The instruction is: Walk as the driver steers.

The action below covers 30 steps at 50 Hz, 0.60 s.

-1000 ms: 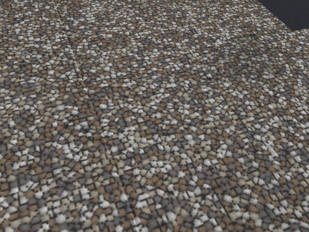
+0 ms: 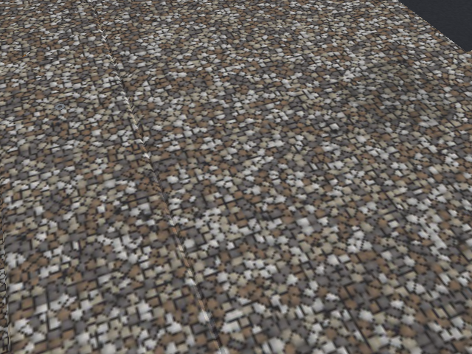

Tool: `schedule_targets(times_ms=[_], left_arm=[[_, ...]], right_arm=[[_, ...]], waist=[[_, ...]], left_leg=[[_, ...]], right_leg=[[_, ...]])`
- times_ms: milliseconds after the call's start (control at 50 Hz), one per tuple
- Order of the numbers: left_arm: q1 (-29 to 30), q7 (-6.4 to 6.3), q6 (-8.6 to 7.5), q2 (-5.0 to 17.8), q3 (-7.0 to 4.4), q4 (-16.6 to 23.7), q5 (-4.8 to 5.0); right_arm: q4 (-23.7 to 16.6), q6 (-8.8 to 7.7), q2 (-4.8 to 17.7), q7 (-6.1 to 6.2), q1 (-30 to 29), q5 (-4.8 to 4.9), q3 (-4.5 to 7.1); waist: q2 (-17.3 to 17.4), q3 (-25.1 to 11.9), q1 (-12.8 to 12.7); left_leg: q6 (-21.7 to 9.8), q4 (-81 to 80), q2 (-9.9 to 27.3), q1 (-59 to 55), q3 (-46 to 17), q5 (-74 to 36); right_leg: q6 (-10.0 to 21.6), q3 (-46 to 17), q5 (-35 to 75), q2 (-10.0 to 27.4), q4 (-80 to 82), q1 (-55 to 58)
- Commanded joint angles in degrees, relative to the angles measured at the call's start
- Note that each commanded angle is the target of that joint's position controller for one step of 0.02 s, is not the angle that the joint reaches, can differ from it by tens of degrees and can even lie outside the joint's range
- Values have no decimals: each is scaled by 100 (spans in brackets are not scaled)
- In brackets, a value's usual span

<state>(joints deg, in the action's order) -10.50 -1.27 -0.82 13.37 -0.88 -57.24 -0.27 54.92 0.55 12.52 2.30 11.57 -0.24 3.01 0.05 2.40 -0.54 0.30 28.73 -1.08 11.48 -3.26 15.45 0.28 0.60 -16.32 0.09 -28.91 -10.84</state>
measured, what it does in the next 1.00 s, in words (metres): walks ahead: right foot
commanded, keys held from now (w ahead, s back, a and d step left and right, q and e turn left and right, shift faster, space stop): no key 0.24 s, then w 0.76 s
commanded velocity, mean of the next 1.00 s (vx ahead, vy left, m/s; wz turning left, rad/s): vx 0.27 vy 0.00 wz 0.00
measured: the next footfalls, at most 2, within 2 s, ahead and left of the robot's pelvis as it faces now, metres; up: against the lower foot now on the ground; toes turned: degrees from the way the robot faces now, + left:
right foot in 0.96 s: +0.44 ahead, -0.11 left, +0.00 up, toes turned -3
left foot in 1.50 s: +0.75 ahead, +0.13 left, +0.00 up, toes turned +2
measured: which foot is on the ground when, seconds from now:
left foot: down 0.00-0.98, up 1.00-1.00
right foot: down 0.00-0.50, up 0.52-0.94, down 0.96-1.00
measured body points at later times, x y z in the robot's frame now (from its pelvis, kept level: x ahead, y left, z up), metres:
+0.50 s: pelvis +0.04 +0.02 +0.00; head +0.04 +0.03 +0.45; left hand +0.04 +0.29 -0.16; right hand +0.08 -0.24 -0.14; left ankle +0.02 +0.12 -0.74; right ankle -0.01 -0.12 -0.74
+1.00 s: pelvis +0.27 -0.01 -0.02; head +0.31 -0.02 +0.42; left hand +0.50 +0.22 -0.11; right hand +0.18 -0.26 -0.16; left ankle +0.04 +0.12 -0.70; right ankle +0.40 -0.10 -0.74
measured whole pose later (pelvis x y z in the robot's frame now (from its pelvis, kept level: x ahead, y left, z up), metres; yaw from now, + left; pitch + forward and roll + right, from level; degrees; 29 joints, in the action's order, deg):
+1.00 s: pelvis +0.27 -0.01 -0.02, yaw +0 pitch +2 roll +0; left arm 2.5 2.4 -5.7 13.9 -2.3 -47.7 1.0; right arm 62.3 -3.6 13.1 0.8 26.7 0.2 2.0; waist 0.2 2.9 3.2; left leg -0.1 39.3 1.6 -1.6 -0.7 26.9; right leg 4.6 3.9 -5.4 -0.7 -34.3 -29.9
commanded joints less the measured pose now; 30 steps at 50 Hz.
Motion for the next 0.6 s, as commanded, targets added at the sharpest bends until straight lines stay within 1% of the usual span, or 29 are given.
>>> schedule_targets(times_ms=[20,240,260,280,300,320,340,360,380,400,420,440,460,480,500,520,540,560,580,600], left_arm=[[-40,-29,-50,618,-106,135,3],[-245,-55,-36,556,-75,-99,8],[-363,-63,-25,527,-71,-169,13],[-403,-81,-3,627,-110,-189,56],[-430,-97,8,757,-155,-172,93],[-529,-104,-11,849,-185,-151,118],[-734,-99,-63,990,-232,-173,147],[-849,-92,-119,1157,-298,-198,168],[-847,-89,-170,1189,-330,-174,164],[-762,-74,-215,1141,-328,-110,132],[-611,-47,-249,1121,-328,-35,150],[-392,-23,-253,1080,-324,56,209],[-123,-6,-231,1078,-327,142,267],[-114,9,-209,1034,-324,174,271],[-53,22,-227,857,-271,228,246],[57,74,-278,423,-144,338,144],[114,51,-383,331,-144,577,206],[202,62,-458,594,-198,597,306],[151,118,-520,625,-201,573,358],[94,144,-555,631,-219,511,306]], right_arm=[[-79,-56,596,22,45,4,107],[377,-57,544,37,114,15,42],[459,-52,483,39,220,19,25],[496,-47,501,46,256,55,36],[473,-62,535,48,225,77,48],[403,-115,533,39,107,83,43],[317,-206,423,9,-34,100,16],[263,-306,292,-38,-107,125,-15],[228,-384,322,-86,-200,139,-9],[216,-438,362,-126,-209,161,10],[219,-481,320,-158,-138,190,-1],[267,-523,323,-180,-2,207,3],[433,-556,315,-186,338,204,29],[665,-554,349,-182,747,171,80],[837,-536,444,-183,1241,141,134],[948,-536,795,-146,1979,135,222],[997,-595,1336,-228,2428,105,300],[887,-695,946,-249,1965,55,163],[730,-762,688,-263,1568,60,83],[616,-783,671,-298,1283,70,46]], waist=[[2,-120,6],[3,-52,13],[-34,-181,17],[-130,-87,8],[-279,120,-15],[-436,356,-81],[-726,491,-157],[-1033,555,-162],[-991,672,-168],[-879,674,-108],[-873,657,-8],[-805,604,134],[-740,491,356],[-607,315,473],[-275,132,626],[983,-197,832],[1945,-180,856],[1035,211,610],[669,402,432],[492,398,309]], left_leg=[[-128,-412,206,-146,-176,-1057],[-96,-485,188,-91,-99,-955],[-107,-462,102,-126,1,-384],[-156,-281,-57,52,163,573],[-218,-79,-151,412,257,1455],[-273,170,-148,846,287,1820],[-285,617,-145,1231,397,1615],[-273,1212,-71,1421,529,1113],[-325,1590,146,1536,375,951],[-387,1792,259,1621,303,1146],[-460,1539,346,1549,294,1327],[-520,897,350,1094,366,1214],[-543,57,188,174,606,610],[-443,-275,-68,-663,779,-21],[-441,-420,101,-1291,423,-74],[-778,-1165,1202,-2027,-1249,571],[-1607,-1945,2261,-2312,-3452,1377],[-1726,-1952,2398,-1993,-3549,1737],[-1531,-1951,2173,-1914,-2970,1644],[-1321,-1997,1928,-1814,-2388,1130]], right_leg=[[110,-240,638,223,587,-217],[138,-230,636,180,650,-197],[165,-201,10,134,701,-148],[269,-249,-1013,107,736,-225],[433,-492,-2040,232,864,-369],[638,-935,-2790,525,1125,-441],[904,-1631,-3264,1002,1495,-325],[1210,-2406,-3444,1574,1891,-249],[1405,-2822,-3256,1883,2087,-379],[1425,-2849,-2963,1943,2122,-369],[1345,-2657,-2648,1900,2061,-362],[1159,-2220,-2276,1683,1945,-503],[943,-1612,-1874,1308,1713,-899],[802,-1176,-1508,954,1304,-1218],[640,-787,-1031,678,577,-1567],[279,-17,-692,127,-1395,-2284],[199,38,-1575,-341,-2768,-3431],[302,-456,-1474,81,-3705,-3901],[426,-593,-812,316,-3950,-4173],[461,-487,-308,490,-3884,-4144]])
Velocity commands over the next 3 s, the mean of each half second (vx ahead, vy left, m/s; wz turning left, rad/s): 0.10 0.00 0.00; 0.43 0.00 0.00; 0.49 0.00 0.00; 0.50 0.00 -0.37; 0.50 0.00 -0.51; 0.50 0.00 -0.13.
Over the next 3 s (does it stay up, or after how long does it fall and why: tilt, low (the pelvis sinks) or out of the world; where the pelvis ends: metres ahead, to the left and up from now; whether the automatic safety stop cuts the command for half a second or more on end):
stays up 1.35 -0.23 0.00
